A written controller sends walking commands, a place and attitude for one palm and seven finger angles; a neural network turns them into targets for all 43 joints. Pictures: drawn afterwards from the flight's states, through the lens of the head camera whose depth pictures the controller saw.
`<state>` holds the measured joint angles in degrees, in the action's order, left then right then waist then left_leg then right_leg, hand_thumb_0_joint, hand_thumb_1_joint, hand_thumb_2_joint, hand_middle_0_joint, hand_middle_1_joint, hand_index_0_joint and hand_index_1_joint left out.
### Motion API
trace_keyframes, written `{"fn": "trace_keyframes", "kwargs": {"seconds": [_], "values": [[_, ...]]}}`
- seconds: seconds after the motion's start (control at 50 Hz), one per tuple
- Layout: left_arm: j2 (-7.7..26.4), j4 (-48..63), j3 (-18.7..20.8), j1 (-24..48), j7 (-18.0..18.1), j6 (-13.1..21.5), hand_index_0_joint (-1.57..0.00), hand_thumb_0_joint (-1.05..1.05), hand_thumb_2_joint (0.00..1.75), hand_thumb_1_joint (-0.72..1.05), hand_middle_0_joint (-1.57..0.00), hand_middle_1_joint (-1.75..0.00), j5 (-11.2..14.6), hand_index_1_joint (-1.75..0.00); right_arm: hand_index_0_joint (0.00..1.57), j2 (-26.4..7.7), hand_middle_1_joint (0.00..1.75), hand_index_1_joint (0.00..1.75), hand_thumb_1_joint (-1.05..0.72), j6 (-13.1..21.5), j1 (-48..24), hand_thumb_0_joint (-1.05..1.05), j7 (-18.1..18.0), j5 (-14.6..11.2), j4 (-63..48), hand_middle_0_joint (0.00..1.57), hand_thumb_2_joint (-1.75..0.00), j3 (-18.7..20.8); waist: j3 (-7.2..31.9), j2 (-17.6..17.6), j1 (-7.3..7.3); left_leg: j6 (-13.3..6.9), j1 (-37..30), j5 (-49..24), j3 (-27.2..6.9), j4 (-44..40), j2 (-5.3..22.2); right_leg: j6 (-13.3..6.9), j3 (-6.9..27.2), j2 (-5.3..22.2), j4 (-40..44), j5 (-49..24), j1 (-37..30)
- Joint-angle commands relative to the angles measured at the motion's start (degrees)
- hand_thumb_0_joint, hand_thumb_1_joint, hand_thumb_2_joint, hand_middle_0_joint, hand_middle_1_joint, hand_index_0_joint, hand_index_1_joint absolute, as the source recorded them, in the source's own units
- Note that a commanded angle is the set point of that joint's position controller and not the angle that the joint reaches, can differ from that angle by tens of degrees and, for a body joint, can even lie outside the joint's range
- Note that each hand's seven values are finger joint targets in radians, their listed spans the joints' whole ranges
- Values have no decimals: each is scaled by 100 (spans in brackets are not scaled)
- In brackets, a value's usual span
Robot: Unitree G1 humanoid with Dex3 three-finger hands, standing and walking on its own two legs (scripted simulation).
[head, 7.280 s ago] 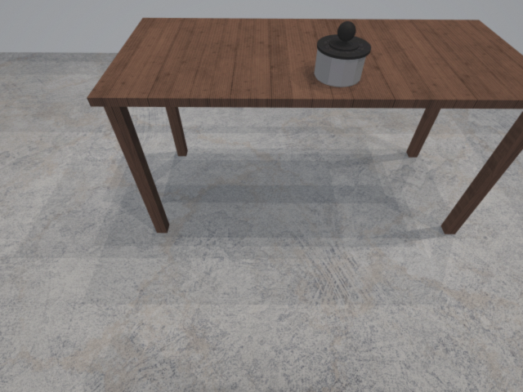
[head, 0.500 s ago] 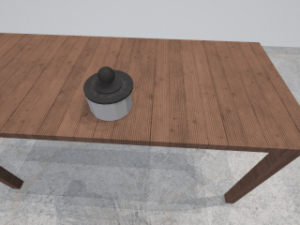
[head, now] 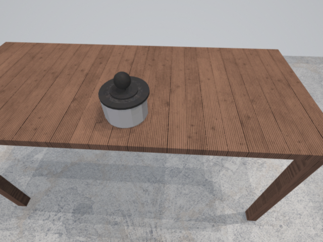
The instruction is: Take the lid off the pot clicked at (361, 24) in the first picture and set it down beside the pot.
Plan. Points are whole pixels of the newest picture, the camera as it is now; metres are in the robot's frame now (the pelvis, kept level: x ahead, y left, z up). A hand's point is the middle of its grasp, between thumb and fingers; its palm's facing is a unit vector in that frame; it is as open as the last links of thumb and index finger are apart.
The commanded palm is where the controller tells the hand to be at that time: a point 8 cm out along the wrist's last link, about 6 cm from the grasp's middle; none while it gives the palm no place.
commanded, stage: look again from close up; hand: left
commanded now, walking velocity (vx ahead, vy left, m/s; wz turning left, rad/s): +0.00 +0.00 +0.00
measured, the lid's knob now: (122, 80) +0.55 +0.15 +0.11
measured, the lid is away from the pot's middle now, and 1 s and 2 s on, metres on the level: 0.00 0.00 0.00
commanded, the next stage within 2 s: shuffle to correct the standing spot in 0.46 s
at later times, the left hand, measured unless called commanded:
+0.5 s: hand out of the picture +0.01 +0.17 -0.17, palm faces +0.01 -0.98 -0.19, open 7.4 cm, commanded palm none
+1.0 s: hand out of the picture +0.05 +0.19 -0.18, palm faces +0.05 -0.98 -0.21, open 7.4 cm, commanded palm none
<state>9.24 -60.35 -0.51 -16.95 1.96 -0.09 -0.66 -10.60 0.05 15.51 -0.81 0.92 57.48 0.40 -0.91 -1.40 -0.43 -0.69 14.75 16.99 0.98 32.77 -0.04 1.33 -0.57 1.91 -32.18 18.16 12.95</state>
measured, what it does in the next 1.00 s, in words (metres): stands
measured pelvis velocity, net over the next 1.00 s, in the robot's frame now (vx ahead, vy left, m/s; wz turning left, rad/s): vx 0.05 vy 0.01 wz -0.01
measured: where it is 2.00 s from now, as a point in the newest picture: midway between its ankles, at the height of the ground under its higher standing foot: outside the picture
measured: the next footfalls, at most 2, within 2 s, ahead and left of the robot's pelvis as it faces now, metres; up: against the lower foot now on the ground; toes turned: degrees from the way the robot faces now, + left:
left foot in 1.20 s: +0.14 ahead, +0.15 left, +0.00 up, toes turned +3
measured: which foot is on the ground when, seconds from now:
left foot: down 0.00-1.00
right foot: down 0.00-1.00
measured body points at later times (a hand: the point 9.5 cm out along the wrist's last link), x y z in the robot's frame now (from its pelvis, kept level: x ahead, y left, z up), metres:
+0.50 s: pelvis +0.00 -0.01 +0.00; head +0.02 -0.01 +0.45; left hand +0.01 +0.22 -0.15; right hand +0.01 -0.23 -0.15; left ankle +0.01 +0.11 -0.73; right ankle -0.01 -0.14 -0.73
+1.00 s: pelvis +0.05 +0.01 -0.01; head +0.08 +0.01 +0.44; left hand +0.05 +0.24 -0.16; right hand +0.04 -0.21 -0.16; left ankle +0.01 +0.11 -0.73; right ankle +0.01 -0.10 -0.73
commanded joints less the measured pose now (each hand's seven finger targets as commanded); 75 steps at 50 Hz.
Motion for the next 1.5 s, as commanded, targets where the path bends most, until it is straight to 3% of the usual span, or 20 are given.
{"fn": "trace_keyframes", "kwargs": {"seconds": [0.0,0.54,0.66,0.74,0.8,0.86,0.9,0.94,0.96,0.98,1.0,1.02,1.08,1.12,1.14,1.16,1.18,1.26,1.36,1.48], "values": [[725,342,117,-194,35,92,-20,0,90,90,-20,-30,-15,-30,20,-500,30,30,-90,133,168,0,-21,-23,-280,20,-90,62,-381,162,29,-144,151,-203,-562,-869,490,-354,354,266,694,46,357],[618,120,122,-384,26,95,-20,0,90,90,-20,-30,7,-30,20,-353,30,30,-90,188,289,0,-84,-60,204,20,-90,37,-187,178,82,-89,-243,-1017,-416,-843,493,-317,380,387,788,-886,60],[796,173,237,-449,-19,72,-20,0,90,90,-20,-30,-45,-30,20,-290,30,30,-90,113,371,0,-32,-5,131,20,-90,67,-641,434,138,-62,334,329,-89,-417,155,-602,816,599,1121,836,229],[955,230,350,-569,-20,86,-20,0,90,90,-20,-30,-46,-30,20,-200,30,30,-90,126,398,0,-23,3,13,20,-90,84,-626,928,145,-7,457,298,181,110,37,-871,1210,1054,1352,536,147],[848,344,359,-321,-35,74,-20,0,90,90,-20,-30,-49,-30,20,-263,30,30,-90,195,702,0,-24,-6,113,20,-90,79,-541,171,12,-124,-219,-463,-112,-546,194,-662,512,589,604,-72,407],[392,427,245,-248,-29,83,-20,0,90,90,-20,-30,-63,-30,20,-641,30,30,-90,225,1125,0,-90,8,214,20,-90,139,-353,-1165,-10,-883,-892,-2268,-1451,-1186,1179,-345,-551,-194,-995,954,1021],[352,449,220,-184,-35,109,-20,0,90,90,-20,-30,-25,-30,20,-559,30,30,-90,203,1024,0,-106,13,155,20,-90,117,-344,-660,89,-1127,-946,-3056,-1428,-995,1263,-389,-465,-92,-1111,1459,1086],[322,292,269,-651,-41,177,-20,0,90,90,-20,-30,-10,-30,20,-505,30,30,-90,220,607,0,-115,-14,21,20,-90,97,-154,-344,427,-787,-206,-3029,-814,-200,811,-485,-212,90,184,27,-192],[595,149,350,-1161,-3,234,-20,0,90,90,-20,-30,-12,-30,20,-375,30,30,-90,250,366,0,-115,-57,-129,20,-90,106,-33,420,598,-397,755,-2247,-296,600,337,-757,824,766,717,-1410,-1218],[1043,66,443,-1540,19,264,-20,0,90,90,-20,-30,-20,-30,20,-225,30,30,-90,274,270,0,-77,-60,-297,20,-90,90,126,1358,624,-70,1740,-88,298,1526,-105,-1296,2023,1957,1228,-2843,-1983],[1158,54,458,-1647,23,288,-20,0,90,90,-20,-30,-31,-30,20,-316,30,30,-90,192,81,0,-98,-45,-369,20,-90,161,-9,1381,653,71,2109,1668,150,2330,-44,-1792,2388,2522,1330,-3589,-1920],[960,87,425,-1409,59,258,-20,0,90,90,-20,-30,-57,-30,20,-251,30,30,-90,134,-158,0,-97,-20,-369,20,-90,164,-445,1233,581,89,2279,1693,-136,2711,209,-1888,2163,2413,1369,-3488,-1458],[768,398,353,-359,87,191,-20,0,90,90,-20,-30,-146,-30,20,14,30,30,-90,74,103,0,-3,-95,-321,20,-90,140,-470,1325,42,67,1160,1260,-68,1402,305,-1278,589,1621,986,-3763,-543],[797,457,333,-171,66,165,-20,0,90,90,-20,-30,-49,-30,20,121,30,30,-90,94,633,0,15,-97,-6,20,-90,98,-230,1032,-188,122,-358,-636,413,-337,-10,-760,-62,978,405,-3435,-26],[779,474,312,-219,52,141,-20,0,90,90,-20,-30,-9,-30,20,-74,30,30,-90,141,898,0,1,-65,84,20,-90,122,-93,614,-190,16,-911,-2042,153,-701,215,-478,-162,639,-212,-2983,109],[596,501,283,-424,41,90,-20,0,90,90,-20,-30,40,-30,20,-434,30,30,-90,188,945,0,-37,-39,47,20,-90,165,213,-284,-70,-373,-1225,-3949,-705,-699,1035,-188,-345,280,-552,-1426,317],[409,524,256,-555,78,18,-20,0,90,90,-20,-30,42,-30,20,-628,30,30,-90,159,914,0,-67,-46,-26,20,-90,193,352,-531,2,-694,-860,-4740,-957,-990,1568,-147,-352,97,-763,819,-5],[423,267,172,-717,91,-118,-20,0,90,90,-20,-30,58,-30,20,-475,30,30,-90,153,25,0,-190,-58,-91,20,-90,118,40,-976,255,-851,-674,-5243,-973,-899,1426,-77,-134,269,-386,802,12],[511,314,155,-503,72,-16,-20,0,90,90,-20,-30,23,-30,20,-399,30,30,-90,35,-104,0,-166,-102,-87,20,-90,215,130,413,41,-181,-812,-2761,-412,-471,818,-218,120,482,849,-1921,-210],[566,430,130,-379,43,7,-20,0,90,90,-20,-30,5,-30,20,-318,30,30,-90,41,-132,0,-73,-80,28,20,-90,143,-176,101,38,-83,-460,-1103,-348,-966,678,-238,176,465,1142,-912,-148]]}}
